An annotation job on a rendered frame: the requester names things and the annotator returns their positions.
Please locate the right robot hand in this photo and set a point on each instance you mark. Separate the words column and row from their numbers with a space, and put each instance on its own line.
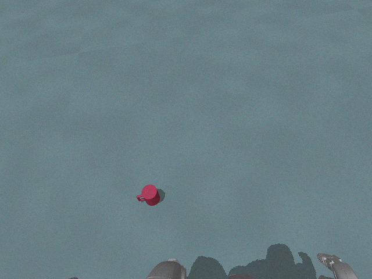
column 340, row 270

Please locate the mug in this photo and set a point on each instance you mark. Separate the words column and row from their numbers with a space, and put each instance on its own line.
column 150, row 195

